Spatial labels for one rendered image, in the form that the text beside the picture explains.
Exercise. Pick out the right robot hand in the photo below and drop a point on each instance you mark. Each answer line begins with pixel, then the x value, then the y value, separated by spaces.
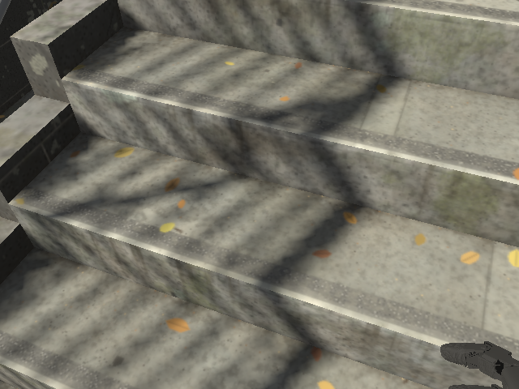
pixel 489 358

